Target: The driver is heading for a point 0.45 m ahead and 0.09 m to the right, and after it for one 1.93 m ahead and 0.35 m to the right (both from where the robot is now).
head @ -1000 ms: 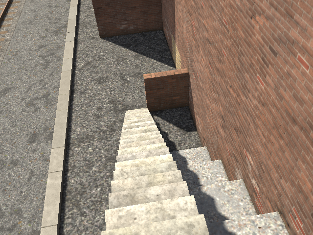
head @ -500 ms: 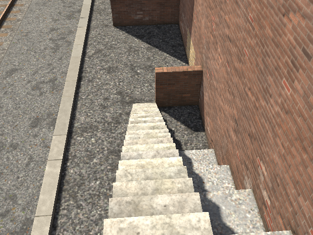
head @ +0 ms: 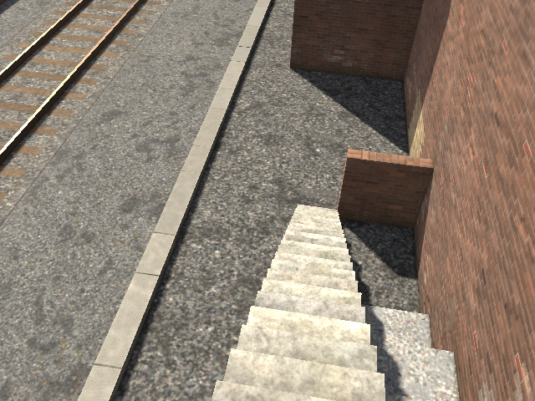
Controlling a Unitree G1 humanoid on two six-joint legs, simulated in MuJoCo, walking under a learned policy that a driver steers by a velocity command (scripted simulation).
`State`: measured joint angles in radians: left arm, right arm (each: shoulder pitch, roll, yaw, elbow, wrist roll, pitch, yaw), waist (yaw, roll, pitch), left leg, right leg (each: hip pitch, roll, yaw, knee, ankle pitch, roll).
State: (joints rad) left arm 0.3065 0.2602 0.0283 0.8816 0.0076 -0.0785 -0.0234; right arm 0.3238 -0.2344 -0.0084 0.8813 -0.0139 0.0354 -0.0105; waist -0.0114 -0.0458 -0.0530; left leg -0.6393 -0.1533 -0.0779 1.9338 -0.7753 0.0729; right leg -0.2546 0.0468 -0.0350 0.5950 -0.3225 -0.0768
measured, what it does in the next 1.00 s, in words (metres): goes down, turning right: left foot 0.19 m lower, then right foot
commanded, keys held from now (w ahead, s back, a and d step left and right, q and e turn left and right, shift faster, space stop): w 0.10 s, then w+e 0.84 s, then e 0.06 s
